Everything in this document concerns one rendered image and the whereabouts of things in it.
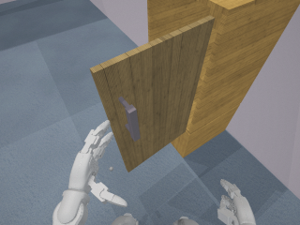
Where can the robot left thigh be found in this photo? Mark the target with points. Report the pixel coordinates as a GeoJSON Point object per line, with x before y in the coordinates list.
{"type": "Point", "coordinates": [126, 220]}

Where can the cupboard door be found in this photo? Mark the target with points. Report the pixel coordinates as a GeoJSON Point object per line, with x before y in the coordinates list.
{"type": "Point", "coordinates": [160, 80]}

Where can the robot left forearm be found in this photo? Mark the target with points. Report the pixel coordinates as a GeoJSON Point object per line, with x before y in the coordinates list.
{"type": "Point", "coordinates": [72, 210]}

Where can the handle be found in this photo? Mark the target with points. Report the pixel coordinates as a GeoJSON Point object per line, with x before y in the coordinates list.
{"type": "Point", "coordinates": [132, 120]}

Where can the right robot hand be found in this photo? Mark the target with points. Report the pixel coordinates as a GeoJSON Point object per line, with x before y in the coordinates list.
{"type": "Point", "coordinates": [239, 211]}

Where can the left robot hand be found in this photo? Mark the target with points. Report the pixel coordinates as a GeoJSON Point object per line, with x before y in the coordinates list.
{"type": "Point", "coordinates": [86, 163]}

